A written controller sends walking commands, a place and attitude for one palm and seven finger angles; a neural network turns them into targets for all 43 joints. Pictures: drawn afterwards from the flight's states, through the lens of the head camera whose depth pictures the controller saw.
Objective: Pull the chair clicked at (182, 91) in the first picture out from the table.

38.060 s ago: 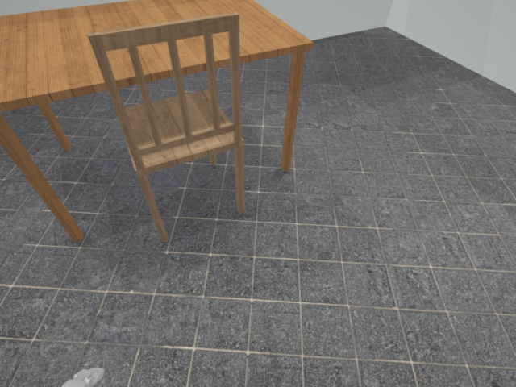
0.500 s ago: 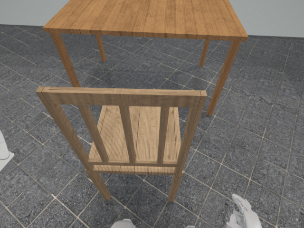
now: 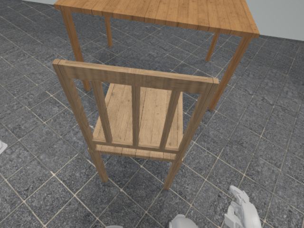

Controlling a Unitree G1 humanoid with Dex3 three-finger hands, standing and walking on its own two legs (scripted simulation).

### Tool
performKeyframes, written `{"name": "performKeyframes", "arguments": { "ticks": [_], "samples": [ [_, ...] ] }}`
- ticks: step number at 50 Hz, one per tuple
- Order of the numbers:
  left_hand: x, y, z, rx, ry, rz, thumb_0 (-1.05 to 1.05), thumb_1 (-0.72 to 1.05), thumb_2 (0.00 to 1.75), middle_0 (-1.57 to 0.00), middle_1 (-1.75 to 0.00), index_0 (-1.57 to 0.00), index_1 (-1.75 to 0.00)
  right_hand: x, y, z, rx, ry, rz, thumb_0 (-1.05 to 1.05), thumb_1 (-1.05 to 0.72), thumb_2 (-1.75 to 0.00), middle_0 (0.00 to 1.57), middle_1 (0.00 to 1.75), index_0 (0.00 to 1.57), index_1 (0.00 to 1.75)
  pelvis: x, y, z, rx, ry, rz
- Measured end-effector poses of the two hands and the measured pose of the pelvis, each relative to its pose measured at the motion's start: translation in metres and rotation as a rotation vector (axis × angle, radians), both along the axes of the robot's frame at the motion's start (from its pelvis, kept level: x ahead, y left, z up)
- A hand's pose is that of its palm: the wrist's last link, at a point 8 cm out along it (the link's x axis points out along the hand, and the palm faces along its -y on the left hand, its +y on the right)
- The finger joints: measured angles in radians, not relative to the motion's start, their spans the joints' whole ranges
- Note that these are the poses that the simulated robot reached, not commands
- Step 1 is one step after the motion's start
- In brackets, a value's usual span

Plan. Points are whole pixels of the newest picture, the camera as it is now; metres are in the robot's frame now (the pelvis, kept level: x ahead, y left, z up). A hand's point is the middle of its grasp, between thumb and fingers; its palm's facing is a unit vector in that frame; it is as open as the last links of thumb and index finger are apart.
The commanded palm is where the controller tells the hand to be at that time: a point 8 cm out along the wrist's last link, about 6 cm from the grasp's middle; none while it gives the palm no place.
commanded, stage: stop stepping back and stand still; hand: left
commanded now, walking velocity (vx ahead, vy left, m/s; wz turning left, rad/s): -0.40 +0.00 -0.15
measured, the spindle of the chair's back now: (135, 120) +0.44 +0.08 -0.04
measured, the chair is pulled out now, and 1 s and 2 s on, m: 0.57 0.57 0.57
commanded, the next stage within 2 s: let the arm hang, fingers relaxed in 0.80 s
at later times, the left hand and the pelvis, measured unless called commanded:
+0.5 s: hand (35, 161) +0.19 +0.21 +0.18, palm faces +0.26 -0.80 -0.54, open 7.4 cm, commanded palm +0.13 +0.25 +0.20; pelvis -0.05 -0.02 +0.02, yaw -8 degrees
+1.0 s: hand (56, 182) +0.19 +0.22 +0.06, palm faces +0.15 -0.87 -0.46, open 7.4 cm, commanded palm none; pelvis -0.05 -0.01 +0.02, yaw -7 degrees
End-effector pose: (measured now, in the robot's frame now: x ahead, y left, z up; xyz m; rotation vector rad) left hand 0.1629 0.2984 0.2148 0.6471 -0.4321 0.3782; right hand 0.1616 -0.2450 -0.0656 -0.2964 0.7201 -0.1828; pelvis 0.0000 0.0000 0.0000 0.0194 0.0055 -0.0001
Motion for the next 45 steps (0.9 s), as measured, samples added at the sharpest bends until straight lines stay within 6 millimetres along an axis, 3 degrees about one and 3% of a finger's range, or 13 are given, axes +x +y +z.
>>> {"name": "performKeyframes", "arguments": {
  "ticks": [4, 9, 16, 22, 26, 32, 45],
  "samples": [
    [0.0, 0.004, -0.004, -0.053, 0.009, -0.005, 0.02, 0.89, 0.9, -0.21, -0.3, -0.21, -0.3, -0.015, 0.011, 0.007, 0.033, -0.02, -0.007, 0.01, -0.91, -0.9, 0.2, 0.3, 0.2, 0.3, -0.012, -0.002, 0.008, -0.032, -0.007, -0.03],
    [-0.002, -0.022, 0.005, -0.093, 0.016, -0.085, 0.02, 0.89, 0.9, -0.21, -0.3, -0.21, -0.3, -0.041, 0.012, 0.011, 0.102, -0.027, -0.031, 0.01, -0.9, -0.9, 0.2, 0.3, 0.2, 0.3, -0.027, -0.007, 0.016, -0.067, 0.007, -0.084],
    [-0.003, -0.058, 0.006, 0.022, 0.12, -0.178, 0.02, 0.89, 0.9, -0.21, -0.3, -0.21, -0.3, -0.089, -0.018, -0.01, 0.134, 0.007, -0.117, 0.01, -0.9, -0.9, 0.2, 0.3, 0.2, 0.3, -0.048, -0.022, 0.008, -0.073, -0.002, -0.122],
    [-0.004, -0.051, -0.003, -0.011, 0.184, -0.155, 0.01, 0.89, 0.9, -0.22, -0.3, -0.22, -0.3, -0.138, -0.047, -0.005, 0.079, 0.06, -0.265, 0.01, -0.91, -0.9, 0.2, 0.3, 0.2, 0.3, -0.048, -0.022, 0.014, -0.04, -0.019, -0.149],
    [-0.009, -0.045, -0.009, -0.044, 0.199, -0.125, 0.02, 0.89, 0.9, -0.22, -0.3, -0.22, -0.3, -0.153, -0.057, 0.003, 0.046, 0.054, -0.3, 0.02, -0.91, -0.9, 0.2, 0.3, 0.2, 0.3, -0.048, -0.023, 0.018, -0.038, -0.024, -0.14],
    [-0.019, -0.046, -0.015, -0.099, 0.174, -0.107, 0.02, 0.89, 0.9, -0.22, -0.3, -0.21, -0.3, -0.146, -0.055, 0.008, 0.031, 0.038, -0.259, 0.02, -0.91, -0.9, 0.2, 0.3, 0.2, 0.3, -0.051, -0.022, 0.019, -0.047, -0.031, -0.138],
    [-0.016, -0.04, -0.01, -0.118, 0.16, -0.079, 0.02, 0.89, 0.9, -0.21, -0.3, -0.21, -0.3, -0.087, -0.017, 0.016, 0.11, -0.066, -0.143, 0.01, -0.91, -0.9, 0.2, 0.3, 0.2, 0.3, -0.05, -0.018, 0.023, -0.048, -0.029, -0.144]
  ]
}}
